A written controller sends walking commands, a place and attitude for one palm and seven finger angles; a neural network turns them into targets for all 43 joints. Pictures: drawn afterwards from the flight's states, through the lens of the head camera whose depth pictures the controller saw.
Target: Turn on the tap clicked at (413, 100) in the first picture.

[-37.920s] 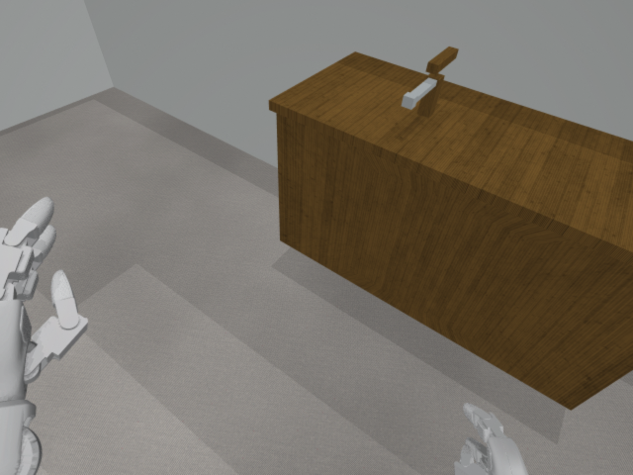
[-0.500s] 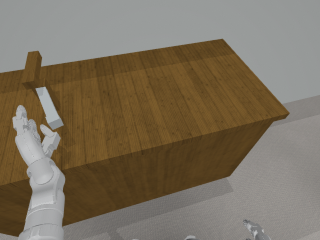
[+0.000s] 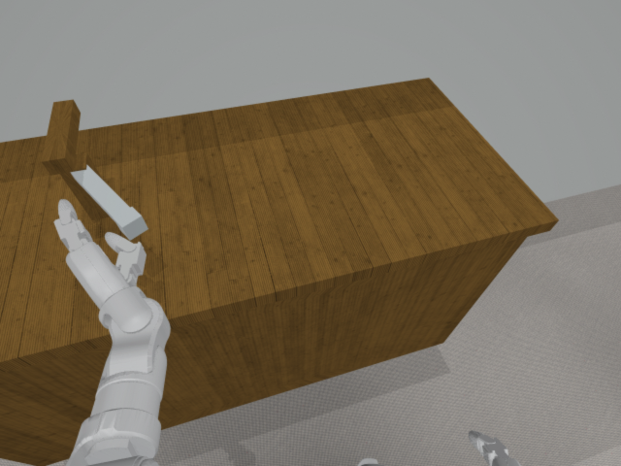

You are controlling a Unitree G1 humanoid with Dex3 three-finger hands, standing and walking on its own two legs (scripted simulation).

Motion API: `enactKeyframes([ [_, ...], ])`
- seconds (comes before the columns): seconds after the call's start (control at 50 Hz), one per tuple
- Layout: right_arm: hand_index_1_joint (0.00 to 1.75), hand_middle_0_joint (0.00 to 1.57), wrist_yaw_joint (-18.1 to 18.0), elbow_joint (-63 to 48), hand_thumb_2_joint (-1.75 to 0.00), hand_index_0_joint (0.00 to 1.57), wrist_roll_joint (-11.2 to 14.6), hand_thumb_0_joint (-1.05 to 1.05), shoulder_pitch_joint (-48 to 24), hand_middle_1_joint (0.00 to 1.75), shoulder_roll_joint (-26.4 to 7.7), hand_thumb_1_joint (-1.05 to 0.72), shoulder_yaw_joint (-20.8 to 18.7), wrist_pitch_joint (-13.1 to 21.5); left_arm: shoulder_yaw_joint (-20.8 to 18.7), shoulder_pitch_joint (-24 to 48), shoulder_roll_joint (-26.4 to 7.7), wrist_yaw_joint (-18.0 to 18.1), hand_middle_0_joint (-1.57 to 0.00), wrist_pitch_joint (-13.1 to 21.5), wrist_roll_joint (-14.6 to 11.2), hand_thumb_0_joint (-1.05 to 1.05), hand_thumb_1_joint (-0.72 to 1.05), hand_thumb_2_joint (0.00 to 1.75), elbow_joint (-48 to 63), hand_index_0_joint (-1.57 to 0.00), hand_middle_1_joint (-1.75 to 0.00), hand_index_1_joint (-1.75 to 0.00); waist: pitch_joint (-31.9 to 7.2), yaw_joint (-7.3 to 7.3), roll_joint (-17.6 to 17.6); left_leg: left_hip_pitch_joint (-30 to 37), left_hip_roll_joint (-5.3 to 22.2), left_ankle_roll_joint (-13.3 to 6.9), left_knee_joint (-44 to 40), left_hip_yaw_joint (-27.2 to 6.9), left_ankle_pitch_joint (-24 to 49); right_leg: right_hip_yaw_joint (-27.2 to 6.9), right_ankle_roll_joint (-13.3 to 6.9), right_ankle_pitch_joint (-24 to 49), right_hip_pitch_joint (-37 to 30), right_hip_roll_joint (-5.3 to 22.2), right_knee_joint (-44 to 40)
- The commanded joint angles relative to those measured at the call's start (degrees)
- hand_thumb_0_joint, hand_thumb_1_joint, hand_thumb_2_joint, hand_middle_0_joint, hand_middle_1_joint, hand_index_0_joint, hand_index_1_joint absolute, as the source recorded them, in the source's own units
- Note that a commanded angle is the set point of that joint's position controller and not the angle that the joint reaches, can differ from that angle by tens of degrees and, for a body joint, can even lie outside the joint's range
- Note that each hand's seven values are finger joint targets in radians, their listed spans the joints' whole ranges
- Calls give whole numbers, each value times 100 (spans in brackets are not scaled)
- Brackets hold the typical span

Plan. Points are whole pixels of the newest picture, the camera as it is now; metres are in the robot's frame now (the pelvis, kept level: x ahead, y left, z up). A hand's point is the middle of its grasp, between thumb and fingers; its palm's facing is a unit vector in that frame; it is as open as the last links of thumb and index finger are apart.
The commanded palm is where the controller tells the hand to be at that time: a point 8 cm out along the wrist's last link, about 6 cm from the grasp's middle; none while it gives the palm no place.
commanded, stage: push the lever round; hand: left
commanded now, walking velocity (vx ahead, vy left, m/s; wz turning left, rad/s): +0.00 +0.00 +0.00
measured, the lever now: (131, 223) +0.41 +0.26 +0.08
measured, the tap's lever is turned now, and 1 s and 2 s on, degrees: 30 62 86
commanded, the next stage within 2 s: lift the hand up off the lever in 1.36 s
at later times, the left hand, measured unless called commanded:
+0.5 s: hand (173, 228) +0.41 +0.21 +0.06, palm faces +0.79 -0.61 -0.08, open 7.7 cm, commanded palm +0.36 +0.22 +0.06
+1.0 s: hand (197, 209) +0.45 +0.18 +0.05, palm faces +0.84 -0.52 -0.13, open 7.9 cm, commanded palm +0.40 +0.20 +0.06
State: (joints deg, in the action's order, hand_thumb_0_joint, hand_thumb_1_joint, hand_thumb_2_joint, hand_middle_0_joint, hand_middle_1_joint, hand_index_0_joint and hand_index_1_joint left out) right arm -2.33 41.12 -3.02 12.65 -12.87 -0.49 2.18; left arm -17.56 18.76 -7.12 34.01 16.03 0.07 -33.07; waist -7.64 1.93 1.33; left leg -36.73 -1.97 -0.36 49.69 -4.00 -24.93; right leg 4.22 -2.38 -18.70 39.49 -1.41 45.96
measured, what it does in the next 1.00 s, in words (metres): stands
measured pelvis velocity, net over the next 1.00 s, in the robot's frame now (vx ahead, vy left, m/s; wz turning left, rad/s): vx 0.00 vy -0.03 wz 0.00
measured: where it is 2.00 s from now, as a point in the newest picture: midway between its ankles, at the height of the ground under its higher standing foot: outside the picture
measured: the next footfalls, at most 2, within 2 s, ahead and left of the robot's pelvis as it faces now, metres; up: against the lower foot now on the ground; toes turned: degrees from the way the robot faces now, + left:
none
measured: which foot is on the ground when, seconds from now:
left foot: down 0.00-1.00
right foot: down 0.00-1.00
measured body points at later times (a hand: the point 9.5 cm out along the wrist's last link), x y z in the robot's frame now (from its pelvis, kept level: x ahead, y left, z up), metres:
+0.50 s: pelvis +0.00 -0.01 +0.00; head +0.05 -0.01 +0.44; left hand +0.37 +0.24 +0.06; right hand +0.10 -0.26 -0.13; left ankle -0.01 +0.11 -0.70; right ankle +0.04 -0.10 -0.70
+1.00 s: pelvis +0.00 -0.03 -0.01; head +0.07 -0.03 +0.44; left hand +0.41 +0.21 +0.06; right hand +0.07 -0.28 -0.14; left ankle -0.01 +0.11 -0.70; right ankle +0.04 -0.10 -0.70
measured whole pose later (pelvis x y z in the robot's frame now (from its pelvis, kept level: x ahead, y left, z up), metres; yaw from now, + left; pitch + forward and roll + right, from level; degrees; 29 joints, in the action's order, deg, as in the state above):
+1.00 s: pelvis +0.00 -0.03 -0.01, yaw +0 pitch +17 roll +0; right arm 2.1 45.0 -6.9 14.4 -11.5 -2.3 0.7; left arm -25.6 42.4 -5.1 54.7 13.6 9.8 -55.8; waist -10.3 5.5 1.1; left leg -43.2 -0.9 1.5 51.1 -4.6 -25.2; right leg 5.0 -4.4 -19.5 46.7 -2.4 48.6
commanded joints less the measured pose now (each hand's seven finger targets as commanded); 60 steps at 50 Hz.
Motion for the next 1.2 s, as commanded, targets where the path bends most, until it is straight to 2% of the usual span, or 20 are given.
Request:
enactKeyframes([
  [0.0,30,20,-29,-641,-90,20,-34,0,-125,30,-729,-90,-314,227,150,2023,-716,242,-15,361,243,0,90,90,1230,-15,-15,-15,-1772,76,94,453,119,173,-731,-1,1647,-231,43,1011,-1443,97,-481],
  [0.06,30,20,-20,-566,-90,20,-64,0,-135,30,-753,-90,-310,211,-38,2196,-823,433,-15,289,317,0,90,90,943,-15,-15,-15,-1642,57,95,308,113,156,-742,0,1497,-242,45,891,-1371,98,-514],
  [0.1,30,20,6,-564,-90,20,-73,0,-139,30,-706,-90,-302,198,156,2507,-635,524,-15,274,371,0,90,90,866,-15,-15,-15,-1589,136,51,271,106,131,-736,34,1384,-256,58,831,-1341,118,-533],
  [0.16,30,20,30,-534,-90,20,-116,0,-115,30,-715,-90,-338,191,-4,2465,-710,682,-15,272,474,0,90,90,805,-15,-15,-15,-1799,48,177,315,109,153,-706,36,1581,-250,31,978,-1415,108,-492],
  [0.22,30,20,74,-500,-90,20,-127,0,-106,30,-670,-90,-327,177,130,2722,-523,812,-15,231,491,0,90,90,550,-15,-15,-15,-1725,164,-101,207,105,104,-663,81,1445,-264,71,941,-1397,124,-533],
  [0.26,30,20,70,-449,-90,20,-142,0,-89,30,-694,-90,-347,163,-69,2798,-668,911,-15,225,525,0,90,90,432,-15,-15,-15,-1711,138,-144,147,106,92,-675,80,1397,-277,72,906,-1419,120,-565],
  [0.32,30,20,112,-454,-90,20,-161,0,-77,30,-650,-90,-351,163,91,3062,-471,1012,-15,241,578,0,90,90,380,-15,-15,-15,-1866,174,-40,184,97,81,-632,117,1409,-280,74,933,-1399,130,-523],
  [0.36,30,20,109,-388,-90,20,-175,0,-32,30,-673,-90,-374,134,-199,3091,-740,1112,-15,227,637,0,90,90,246,-15,-15,-15,-1890,124,11,91,92,89,-626,111,1441,-302,66,996,-1482,138,-528],
  [0.4,30,20,153,-382,-90,20,-191,0,-35,30,-631,-90,-352,125,122,3360,-403,1154,-15,206,673,0,90,90,101,-15,-15,-15,-1814,247,7,109,93,68,-597,145,1392,-285,81,967,-1349,150,-529],
  [0.46,30,20,145,-333,-90,20,-210,0,0,30,-669,-90,-381,115,-250,3513,-736,1296,-15,209,716,0,90,90,-63,-15,-15,-15,-1933,200,-120,-62,68,27,-584,150,1212,-349,100,854,-1466,158,-577],
  [0.52,30,20,204,-329,-90,20,-236,0,56,30,-615,-90,-383,106,19,3788,-418,1385,-15,235,766,0,90,90,-31,-15,-15,-15,-2121,292,42,61,75,44,-522,202,1439,-319,103,1117,-1459,165,-497],
  [0.56,30,20,226,-266,-90,20,-263,0,106,30,-651,-90,-414,84,-214,3720,-593,1479,-15,201,833,0,90,90,-201,-15,-15,-15,-2141,226,52,26,83,69,-505,167,1575,-294,85,1246,-1458,144,-447],
  [0.62,30,20,280,-267,-90,20,-281,0,129,30,-622,-90,-415,71,-64,3959,-394,1565,-15,152,867,0,90,90,-367,-15,-15,-15,-2111,338,-98,-25,87,36,-465,207,1468,-286,116,1169,-1389,158,-469],
  [0.66,30,20,266,-224,-90,20,-281,0,139,30,-657,-90,-430,49,-368,4010,-692,1657,-15,124,915,0,90,90,-482,-15,-15,-15,-2069,295,-83,-159,85,28,-485,199,1327,-328,118,1049,-1416,163,-508],
  [0.74,30,20,320,-223,-90,20,-314,0,191,30,-617,-90,-425,50,-248,4332,-516,1774,-15,95,963,0,90,90,-624,-15,-15,-15,-2133,373,-87,-193,75,4,-454,247,1294,-335,143,1072,-1402,180,-512],
  [0.76,30,20,312,-165,-90,20,-318,0,213,30,-647,-90,-440,38,-457,4359,-735,1816,-15,84,1026,0,90,90,-703,-15,-15,-15,-2148,326,41,-215,81,17,-448,219,1302,-335,123,1058,-1359,175,-479],
  [0.8,30,20,348,-152,-90,20,-338,0,260,30,-618,-90,-430,32,-289,4600,-533,1863,-15,77,1062,0,90,90,-833,-15,-15,-15,-2144,437,-77,-214,86,1,-426,220,1278,-302,140,1017,-1272,177,-460],
  [0.96,30,20,372,-59,-90,20,-386,0,445,30,-668,-90,-467,22,-758,4915,-1036,2028,-15,23,1241,0,90,90,-1289,-15,-15,-15,-2292,450,-163,-455,85,-39,-353,255,1225,-376,176,1156,-1361,197,-446],
  [1.08,30,20,415,-60,-90,20,-418,0,581,30,-652,-90,-454,36,-592,5357,-925,2072,-15,69,1346,0,90,90,-1378,-15,-15,-15,-2413,585,62,-390,89,-60,-322,292,1282,-372,182,1233,-1258,181,-403],
  [1.18,30,20,420,-73,-90,20,-421,0,728,30,-678,-90,-466,32,-854,5388,-1254,2086,-15,69,1349,0,90,90,-1422,-15,-15,-15,-2557,574,-9,-508,88,-73,-292,309,1318,-417,217,1440,-1444,201,-390],
])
